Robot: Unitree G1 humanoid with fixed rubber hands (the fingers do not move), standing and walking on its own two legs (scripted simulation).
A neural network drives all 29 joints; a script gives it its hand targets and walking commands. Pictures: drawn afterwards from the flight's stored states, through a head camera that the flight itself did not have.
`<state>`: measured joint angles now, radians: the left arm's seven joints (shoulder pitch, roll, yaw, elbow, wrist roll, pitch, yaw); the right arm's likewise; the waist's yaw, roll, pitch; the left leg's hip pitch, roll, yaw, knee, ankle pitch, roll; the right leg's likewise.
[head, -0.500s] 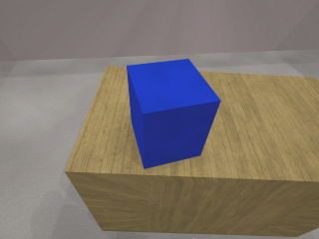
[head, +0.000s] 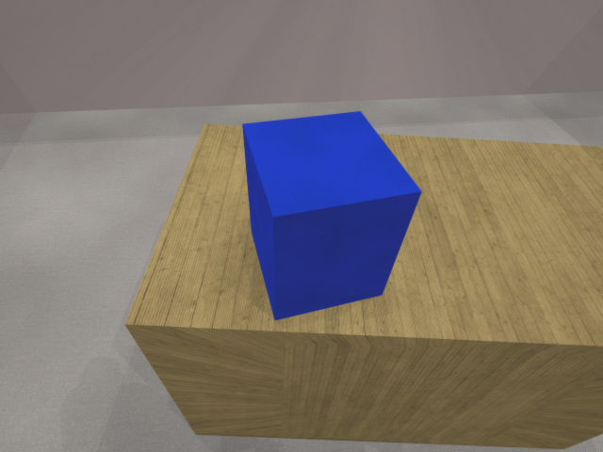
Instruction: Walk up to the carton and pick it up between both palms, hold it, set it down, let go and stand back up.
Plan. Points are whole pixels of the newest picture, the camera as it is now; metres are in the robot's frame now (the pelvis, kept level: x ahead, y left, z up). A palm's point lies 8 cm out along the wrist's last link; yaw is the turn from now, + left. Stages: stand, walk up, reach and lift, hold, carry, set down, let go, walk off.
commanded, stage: stand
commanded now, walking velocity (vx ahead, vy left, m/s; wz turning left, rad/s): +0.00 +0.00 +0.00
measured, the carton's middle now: (317, 216) +0.48 -0.02 +0.04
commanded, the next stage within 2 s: none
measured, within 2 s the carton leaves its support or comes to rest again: neither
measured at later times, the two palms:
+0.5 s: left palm out of the picture +0.04 +0.26 -0.13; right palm out of the picture +0.05 -0.26 -0.12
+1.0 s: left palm out of the picture +0.05 +0.27 -0.13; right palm out of the picture +0.07 -0.27 -0.12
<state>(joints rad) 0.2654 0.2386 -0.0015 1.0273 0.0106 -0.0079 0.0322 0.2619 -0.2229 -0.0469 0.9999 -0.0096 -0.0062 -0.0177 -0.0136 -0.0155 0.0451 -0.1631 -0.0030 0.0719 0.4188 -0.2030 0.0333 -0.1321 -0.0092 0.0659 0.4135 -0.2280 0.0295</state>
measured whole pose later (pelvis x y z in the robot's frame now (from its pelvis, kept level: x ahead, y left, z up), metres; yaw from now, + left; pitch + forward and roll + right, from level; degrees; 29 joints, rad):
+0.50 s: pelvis +0.01 +0.00 +0.00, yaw +0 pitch -4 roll +0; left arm 0.25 0.26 0.00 1.03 0.01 -0.01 0.03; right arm 0.24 -0.24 -0.04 1.00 -0.01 -0.01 -0.02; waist -0.01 -0.02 0.06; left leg -0.14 -0.01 0.07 0.40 -0.20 0.03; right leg -0.11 -0.01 0.06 0.39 -0.23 0.03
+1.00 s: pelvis +0.01 +0.00 +0.00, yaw +0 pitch -4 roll +0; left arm 0.23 0.28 0.00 1.02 0.01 -0.01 0.03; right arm 0.22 -0.26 -0.04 0.99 -0.01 -0.01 -0.02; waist -0.01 -0.02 0.07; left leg -0.11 -0.01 0.07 0.37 -0.20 0.04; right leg -0.08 -0.02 0.06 0.37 -0.23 0.03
